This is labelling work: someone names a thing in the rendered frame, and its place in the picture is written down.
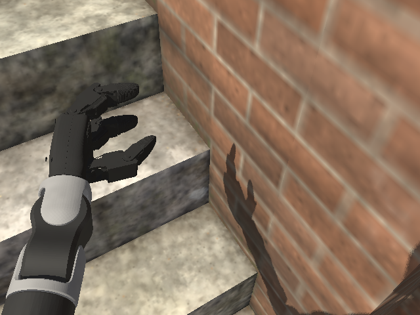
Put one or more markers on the stairs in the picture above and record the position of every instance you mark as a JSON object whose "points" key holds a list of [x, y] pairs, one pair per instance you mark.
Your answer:
{"points": [[157, 247]]}

